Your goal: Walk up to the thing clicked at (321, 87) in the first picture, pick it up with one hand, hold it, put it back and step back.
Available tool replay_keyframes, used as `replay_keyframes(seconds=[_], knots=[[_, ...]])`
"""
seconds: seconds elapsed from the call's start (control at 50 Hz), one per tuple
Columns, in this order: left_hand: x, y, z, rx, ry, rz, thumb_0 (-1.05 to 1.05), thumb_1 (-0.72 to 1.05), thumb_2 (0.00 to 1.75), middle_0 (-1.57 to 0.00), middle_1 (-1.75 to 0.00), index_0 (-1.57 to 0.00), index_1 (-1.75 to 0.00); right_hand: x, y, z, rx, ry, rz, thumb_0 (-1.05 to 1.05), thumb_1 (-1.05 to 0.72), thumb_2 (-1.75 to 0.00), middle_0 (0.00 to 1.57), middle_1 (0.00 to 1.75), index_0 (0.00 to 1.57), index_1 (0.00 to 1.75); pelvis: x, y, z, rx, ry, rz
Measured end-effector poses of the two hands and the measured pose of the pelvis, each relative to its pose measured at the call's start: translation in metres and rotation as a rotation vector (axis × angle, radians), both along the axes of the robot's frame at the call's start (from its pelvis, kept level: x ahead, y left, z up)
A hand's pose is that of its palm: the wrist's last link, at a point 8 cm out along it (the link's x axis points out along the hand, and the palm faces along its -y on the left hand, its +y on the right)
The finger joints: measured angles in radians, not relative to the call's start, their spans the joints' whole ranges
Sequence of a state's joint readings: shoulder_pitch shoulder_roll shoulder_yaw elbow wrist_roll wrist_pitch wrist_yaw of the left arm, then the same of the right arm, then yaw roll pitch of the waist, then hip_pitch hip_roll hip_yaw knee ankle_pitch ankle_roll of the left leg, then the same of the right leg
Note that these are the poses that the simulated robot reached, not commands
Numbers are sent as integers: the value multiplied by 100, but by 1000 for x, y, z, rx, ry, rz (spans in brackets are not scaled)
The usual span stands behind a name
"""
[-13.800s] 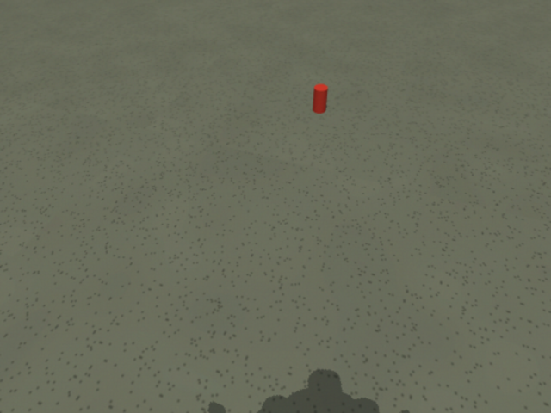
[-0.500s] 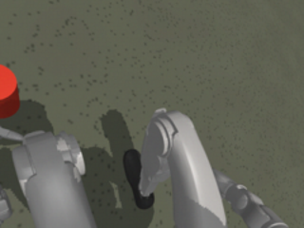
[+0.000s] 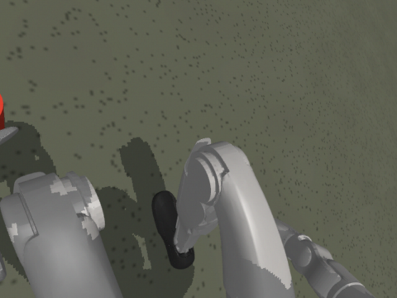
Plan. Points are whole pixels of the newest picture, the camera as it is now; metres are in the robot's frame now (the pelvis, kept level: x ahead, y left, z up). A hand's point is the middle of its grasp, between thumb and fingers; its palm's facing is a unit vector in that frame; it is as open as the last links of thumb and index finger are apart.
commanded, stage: close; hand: left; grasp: from the side
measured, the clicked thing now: out of the picture +0.45 +0.27 -0.21
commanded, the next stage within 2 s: settle in 0.24 s
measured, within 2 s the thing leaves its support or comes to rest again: leaves its support in 0.66 s
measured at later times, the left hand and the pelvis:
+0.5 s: hand out of the picture +0.44 +0.27 -0.18, palm faces +0.30 -0.96 -0.01, open 11.2 cm; pelvis +0.00 +0.00 +0.00, yaw -1 degrees
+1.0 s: hand out of the picture +0.42 +0.29 -0.08, palm faces +0.27 -0.96 -0.05, open 11.4 cm; pelvis +0.01 -0.01 +0.02, yaw +3 degrees
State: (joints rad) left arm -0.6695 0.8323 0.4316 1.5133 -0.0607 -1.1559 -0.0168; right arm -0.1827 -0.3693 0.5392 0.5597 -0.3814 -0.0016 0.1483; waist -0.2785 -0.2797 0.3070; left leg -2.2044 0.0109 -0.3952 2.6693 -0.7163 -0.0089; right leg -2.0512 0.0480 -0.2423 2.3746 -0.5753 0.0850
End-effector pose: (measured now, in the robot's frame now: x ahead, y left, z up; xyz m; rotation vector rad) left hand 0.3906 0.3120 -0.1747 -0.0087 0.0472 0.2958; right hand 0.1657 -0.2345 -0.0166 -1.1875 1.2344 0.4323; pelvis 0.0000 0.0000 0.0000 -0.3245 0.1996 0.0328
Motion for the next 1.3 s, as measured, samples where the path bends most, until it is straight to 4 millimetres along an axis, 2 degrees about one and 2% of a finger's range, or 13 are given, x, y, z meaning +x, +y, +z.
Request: replay_keyframes(seconds=[0.04, 0.12, 0.32, 0.5, 0.66, 0.76, 0.9, 1.02, 1.3], knots=[[1, 1, 1, 9, 2, -4, -1, 2, 47, -43, -44, -44, -44, -1, 0, 0, -3, 0, -4, 0, -89, -90, 20, 30, 21, 30, 0, 0, 0, -1, -1, -2], [3, 2, 1, 15, 9, -1, -1, -2, 51, -48, -55, -50, -55, -4, -1, 1, -6, 8, -12, 0, -89, -90, 20, 30, 21, 30, -1, 0, 1, -2, 2, -3], [8, 3, 0, 17, 3, 9, -1, -22, 67, -59, -80, -60, -80, -11, -3, 2, -17, 33, -33, 0, -89, -90, 20, 30, 21, 30, 0, 1, 3, -6, 11, -8], [11, 2, 0, 11, 1, 4, -1, -37, 86, -59, -93, -60, -93, -8, -4, 3, -20, 40, -38, 0, -91, -90, 20, 30, 21, 30, 2, 1, 4, -9, 20, -8], [7, 0, 5, 9, -11, -14, -1, -44, 94, -60, -97, -61, -98, -1, -4, 1, -11, 34, -53, 0, -92, -91, 20, 30, 21, 30, 4, 0, 7, -3, 34, -2], [4, 8, 25, 26, -42, -4, -1, -47, 97, -61, -98, -62, -98, 5, -5, 0, 14, 13, -76, 0, -92, -91, 20, 30, 21, 30, 5, -3, 10, 10, 54, 8], [-1, 21, 70, 66, -63, -17, -1, -49, 99, -61, -97, -62, -98, 15, -7, -2, 87, -51, -132, 0, -92, -91, 20, 30, 21, 30, 5, -6, 17, 30, 96, 25], [-9, 24, 102, 67, -58, -30, -1, -49, 100, -62, -97, -63, -97, 21, -8, -5, 162, -102, -199, 0, -91, -91, 20, 30, 21, 30, 5, -7, 23, 51, 139, 37], [-16, 29, 158, 91, -39, -27, -1, -49, 100, -63, -96, -64, -96, 30, -10, -20, 269, -132, -377, 0, -90, -90, 20, 30, 21, 30, 16, -13, 40, 106, 260, 73]])
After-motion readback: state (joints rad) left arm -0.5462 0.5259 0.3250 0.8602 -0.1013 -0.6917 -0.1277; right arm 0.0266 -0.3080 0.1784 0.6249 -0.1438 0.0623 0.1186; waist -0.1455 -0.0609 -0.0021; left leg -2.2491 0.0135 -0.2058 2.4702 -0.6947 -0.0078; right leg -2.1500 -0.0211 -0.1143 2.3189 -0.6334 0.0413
